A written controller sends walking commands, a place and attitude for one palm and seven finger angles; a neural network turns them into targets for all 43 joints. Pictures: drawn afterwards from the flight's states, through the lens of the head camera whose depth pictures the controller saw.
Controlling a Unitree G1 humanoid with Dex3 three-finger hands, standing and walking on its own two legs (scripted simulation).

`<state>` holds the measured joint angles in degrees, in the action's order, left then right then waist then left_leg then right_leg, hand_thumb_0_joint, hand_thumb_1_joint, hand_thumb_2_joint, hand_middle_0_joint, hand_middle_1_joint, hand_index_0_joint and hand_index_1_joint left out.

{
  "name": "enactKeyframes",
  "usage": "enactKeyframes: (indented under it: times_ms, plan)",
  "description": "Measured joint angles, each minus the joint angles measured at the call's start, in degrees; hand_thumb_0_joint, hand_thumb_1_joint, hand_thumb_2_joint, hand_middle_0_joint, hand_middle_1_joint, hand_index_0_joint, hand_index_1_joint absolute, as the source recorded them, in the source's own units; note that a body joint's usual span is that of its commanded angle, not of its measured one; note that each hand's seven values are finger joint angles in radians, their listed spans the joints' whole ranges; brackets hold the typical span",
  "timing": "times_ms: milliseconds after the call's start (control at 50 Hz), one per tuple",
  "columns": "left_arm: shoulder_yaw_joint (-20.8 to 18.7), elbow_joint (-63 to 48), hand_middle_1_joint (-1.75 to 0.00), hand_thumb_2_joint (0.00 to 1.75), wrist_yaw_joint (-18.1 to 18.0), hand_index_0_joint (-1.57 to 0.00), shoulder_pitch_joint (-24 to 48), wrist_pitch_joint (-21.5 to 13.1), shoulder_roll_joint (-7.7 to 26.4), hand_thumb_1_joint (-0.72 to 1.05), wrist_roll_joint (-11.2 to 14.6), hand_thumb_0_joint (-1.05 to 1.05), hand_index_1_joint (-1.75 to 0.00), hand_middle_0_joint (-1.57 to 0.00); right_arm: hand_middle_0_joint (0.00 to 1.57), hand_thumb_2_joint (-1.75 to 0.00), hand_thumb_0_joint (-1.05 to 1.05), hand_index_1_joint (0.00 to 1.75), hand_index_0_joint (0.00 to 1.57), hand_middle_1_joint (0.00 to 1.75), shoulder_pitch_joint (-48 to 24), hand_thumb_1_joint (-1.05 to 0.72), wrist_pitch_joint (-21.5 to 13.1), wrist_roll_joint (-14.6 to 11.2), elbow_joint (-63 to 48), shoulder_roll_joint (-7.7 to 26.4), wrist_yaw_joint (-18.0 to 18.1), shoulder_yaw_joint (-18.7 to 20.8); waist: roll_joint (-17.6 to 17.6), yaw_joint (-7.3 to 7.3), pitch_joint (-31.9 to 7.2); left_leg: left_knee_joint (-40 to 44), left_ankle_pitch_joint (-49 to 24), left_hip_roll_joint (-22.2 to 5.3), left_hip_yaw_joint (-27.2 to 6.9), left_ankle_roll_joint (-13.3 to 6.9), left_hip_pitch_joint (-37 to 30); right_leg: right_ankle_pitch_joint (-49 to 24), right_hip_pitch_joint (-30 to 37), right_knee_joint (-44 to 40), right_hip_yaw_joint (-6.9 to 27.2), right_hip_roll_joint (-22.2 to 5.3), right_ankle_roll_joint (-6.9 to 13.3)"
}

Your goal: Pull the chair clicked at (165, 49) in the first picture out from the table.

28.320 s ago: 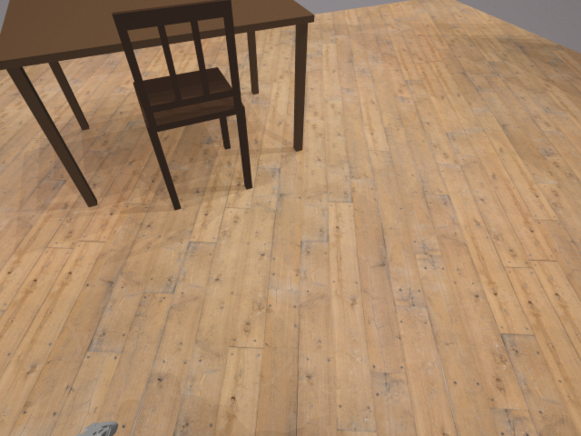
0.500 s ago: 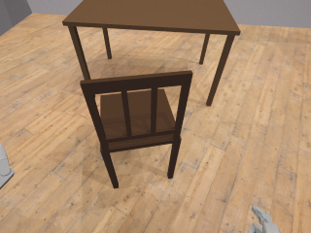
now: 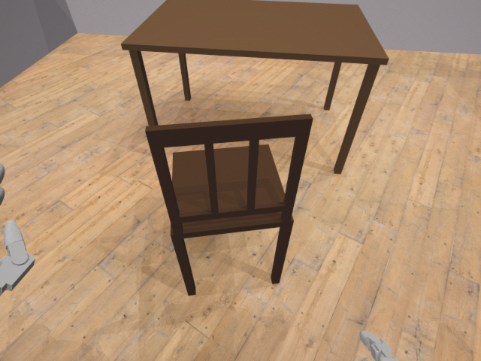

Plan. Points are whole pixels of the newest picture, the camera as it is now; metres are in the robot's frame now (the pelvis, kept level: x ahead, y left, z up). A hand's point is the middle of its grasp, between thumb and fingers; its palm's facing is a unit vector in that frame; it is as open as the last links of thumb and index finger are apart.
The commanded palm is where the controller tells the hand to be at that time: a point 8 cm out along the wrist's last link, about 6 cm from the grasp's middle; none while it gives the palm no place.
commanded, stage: let the arm hang, fingers relaxed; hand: left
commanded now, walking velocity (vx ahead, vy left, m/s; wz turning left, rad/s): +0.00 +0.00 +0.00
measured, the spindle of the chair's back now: (212, 180) +0.57 +0.11 -0.08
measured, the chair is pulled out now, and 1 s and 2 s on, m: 0.61 0.61 0.61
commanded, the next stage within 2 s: look to check the result in 1.14 s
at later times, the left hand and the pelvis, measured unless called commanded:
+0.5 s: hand out of the picture +0.08 +0.19 -0.16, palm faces +0.04 -0.98 -0.19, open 7.1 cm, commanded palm none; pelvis +0.02 +0.01 +0.00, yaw +1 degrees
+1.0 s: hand out of the picture +0.00 +0.15 -0.17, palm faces +0.04 -0.99 -0.17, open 7.4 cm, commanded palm none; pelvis +0.01 +0.00 +0.01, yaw +0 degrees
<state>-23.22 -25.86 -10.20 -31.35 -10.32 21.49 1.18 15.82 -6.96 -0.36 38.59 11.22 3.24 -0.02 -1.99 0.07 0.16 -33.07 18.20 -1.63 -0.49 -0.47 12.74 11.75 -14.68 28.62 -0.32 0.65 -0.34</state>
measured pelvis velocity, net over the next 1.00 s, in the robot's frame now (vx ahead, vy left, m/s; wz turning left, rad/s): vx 0.01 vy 0.00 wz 0.00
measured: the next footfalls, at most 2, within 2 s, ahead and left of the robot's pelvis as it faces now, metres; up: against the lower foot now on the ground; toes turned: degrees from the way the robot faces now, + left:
none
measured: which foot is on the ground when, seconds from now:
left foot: down 0.00-1.00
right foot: down 0.00-1.00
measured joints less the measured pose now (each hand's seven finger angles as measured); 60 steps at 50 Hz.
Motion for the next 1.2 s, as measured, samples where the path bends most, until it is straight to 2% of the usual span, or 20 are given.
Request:
enactKeyframes:
  times_ms: [40,80,160,220,300,340,400,520,640,760,980,1200]
  plan:
    - [-0.1,0.5,-0.3,0.89,0.0,-0.21,0.4,-0.2,-0.1,0.88,0.1,0.01,-0.3,-0.21,0.21,-0.9,0.01,0.3,0.2,0.3,-0.2,-0.9,0.0,0.0,0.5,0.7,0.1,0.4,0.4,-0.01,0.3,1.3,-0.1,0.2,0.3,0.4,-0.8,0.4,0.4,-0.6,0.4,-0.3,-0.3]
    - [2.5,7.8,-0.3,0.89,2.5,-0.2,4.4,0.2,0.1,0.89,-1.9,0.01,-0.3,-0.21,0.21,-0.9,0.01,0.3,0.2,0.3,-0.6,-0.9,-0.6,0.6,2.4,2.0,-1.8,1.9,0.2,0.12,-1.1,0.5,0.2,1.3,0.0,0.2,1.3,1.6,-2.1,1.7,-0.1,-1.3,-0.5]
    - [11.4,33.8,-0.3,0.9,7.0,-0.19,13.5,9.0,-5.1,0.9,-3.1,0.0,-0.3,-0.2,0.2,-0.9,0.01,0.3,0.2,0.29,-3.3,-0.91,3.2,1.7,7.0,3.7,-3.1,3.0,-1.2,0.87,-1.8,-1.3,1.3,2.9,-0.1,-0.5,3.5,4.1,-4.9,5.5,0.0,-3.0,-1.4]
    - [17.3,50.7,-0.3,0.9,8.5,-0.19,16.4,12.9,-9.3,0.9,-3.3,0.01,-0.3,-0.19,0.2,-0.9,0.01,0.3,0.2,0.29,-3.8,-0.91,5.1,1.9,8.1,2.4,-3.4,2.3,0.4,2.04,-0.1,-1.3,1.6,3.4,0.1,-0.5,2.8,5.0,-4.8,6.6,0.2,-3.5,-1.2]
    - [22.9,65.2,-0.3,0.89,9.5,-0.19,16.0,14.3,-13.8,0.9,-2.7,0.01,-0.3,-0.2,0.2,-0.9,0.01,0.3,0.2,0.29,-2.4,-0.91,6.0,1.8,10.0,-0.7,-3.2,0.6,5.0,2.48,2.4,0.6,1.1,3.3,0.3,-0.3,0.2,4.8,-2.7,5.5,0.4,-3.4,-1.1]
    - [21.9,67.9,-0.3,0.89,9.7,-0.2,16.2,13.2,-14.8,0.93,-1.0,-0.02,-0.3,-0.2,0.2,-0.9,0.01,0.3,0.2,0.29,-1.1,-0.91,6.2,1.6,11.4,-1.9,-2.8,0.1,6.2,1.97,3.3,1.3,0.7,2.7,-0.4,-0.1,-0.3,3.9,-1.4,3.6,-0.3,-2.9,-1.1]
    - [22.0,70.9,-0.3,0.89,9.1,-0.21,17.6,12.1,-12.8,0.96,-1.6,-0.05,-0.3,-0.21,0.2,-0.9,0.01,0.3,0.2,0.29,0.5,-0.91,6.7,1.5,13.8,-2.8,-2.2,-0.1,6.3,0.69,3.8,2.4,-0.1,2.0,-0.9,0.1,-1.3,2.3,0.5,0.6,-0.9,-2.1,-0.8]
    - [21.9,77.7,-0.3,0.89,8.7,-0.2,16.8,12.7,-10.3,0.94,-2.0,-0.03,-0.3,-0.21,0.2,-0.9,0.01,0.3,0.2,0.29,2.8,-0.91,7.3,1.3,16.4,-2.4,-1.7,0.6,2.7,0.68,2.9,4.1,-0.7,1.7,-0.4,-0.2,-3.3,0.7,2.8,-2.2,-0.5,-1.8,-0.9]
    - [21.7,81.7,-0.3,0.89,8.5,-0.2,14.7,12.8,-9.4,0.92,-2.0,-0.01,-0.3,-0.2,0.2,-0.9,0.0,0.3,0.2,0.29,4.0,-0.91,7.5,1.3,18.4,-2.4,-1.9,0.5,0.1,0.36,2.5,5.8,-1.9,2.1,0.2,-0.3,-3.9,0.1,2.7,-2.6,0.1,-2.2,-1.0]
    - [22.3,84.1,-0.3,0.89,8.3,-0.19,13.0,12.6,-10.5,0.91,-2.0,0.0,-0.3,-0.2,0.2,-0.9,0.0,0.3,0.2,0.29,4.6,-0.91,7.3,1.2,20.1,-2.7,-2.0,0.2,-0.4,0.03,2.6,6.7,-2.7,2.1,0.5,-0.1,-3.6,-0.2,1.8,-2.5,0.4,-2.1,-0.7]
    - [23.6,86.6,-0.3,0.89,8.5,-0.2,12.4,11.8,-14.9,0.9,-1.9,0.01,-0.3,-0.2,0.2,-0.9,0.0,0.3,0.2,0.29,4.9,-0.91,6.8,1.0,22.3,-3.2,-1.5,0.3,1.2,-0.08,2.2,6.4,-2.6,1.3,0.3,0.7,-3.2,-0.1,1.4,-2.2,0.2,-1.3,0.0]
    - [23.1,87.4,-0.3,0.89,8.2,-0.2,13.2,11.6,-14.7,0.92,-2.0,0.01,-0.3,-0.2,0.2,-0.9,0.0,0.3,0.19,0.29,4.7,-0.91,6.4,1.0,22.7,-4.7,-1.1,0.2,1.5,0.02,2.3,6.4,-2.6,0.8,-0.1,1.1,-3.2,-0.1,1.5,-2.3,-0.2,-0.9,0.5]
